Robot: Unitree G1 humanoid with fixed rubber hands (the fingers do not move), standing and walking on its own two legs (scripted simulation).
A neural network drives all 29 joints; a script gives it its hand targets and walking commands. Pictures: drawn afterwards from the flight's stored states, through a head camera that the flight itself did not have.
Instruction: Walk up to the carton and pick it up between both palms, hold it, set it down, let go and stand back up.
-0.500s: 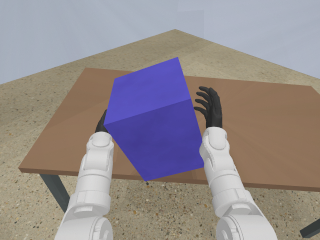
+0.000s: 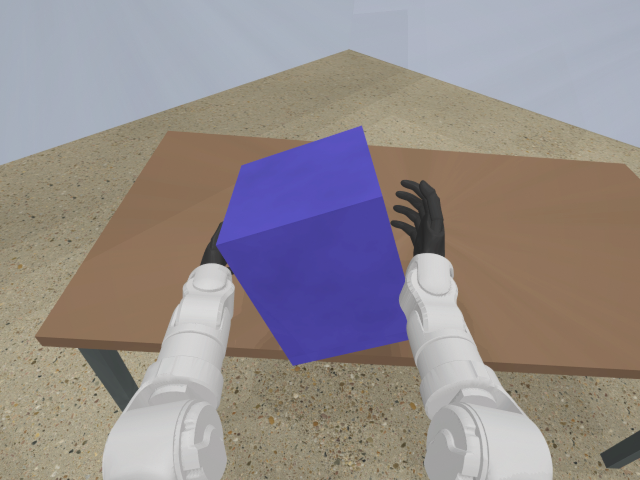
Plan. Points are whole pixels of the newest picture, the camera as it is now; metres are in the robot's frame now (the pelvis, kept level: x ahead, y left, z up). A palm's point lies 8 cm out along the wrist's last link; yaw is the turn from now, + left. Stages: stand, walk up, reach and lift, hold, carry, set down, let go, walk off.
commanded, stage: set down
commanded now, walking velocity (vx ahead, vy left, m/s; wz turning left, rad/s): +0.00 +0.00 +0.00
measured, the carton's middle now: (326, 247) +0.45 -0.03 +0.06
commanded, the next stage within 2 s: none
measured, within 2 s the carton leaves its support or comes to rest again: neither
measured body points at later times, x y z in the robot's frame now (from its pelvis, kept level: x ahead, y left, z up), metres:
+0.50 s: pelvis +0.02 +0.00 +0.00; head +0.04 +0.02 +0.45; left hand +0.44 +0.13 +0.05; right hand +0.42 -0.15 +0.10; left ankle +0.01 +0.11 -0.75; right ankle +0.01 -0.12 -0.75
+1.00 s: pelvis +0.03 +0.00 +0.00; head +0.08 +0.02 +0.44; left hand +0.47 +0.12 +0.04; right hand +0.43 -0.16 +0.08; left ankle +0.01 +0.11 -0.75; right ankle +0.01 -0.12 -0.75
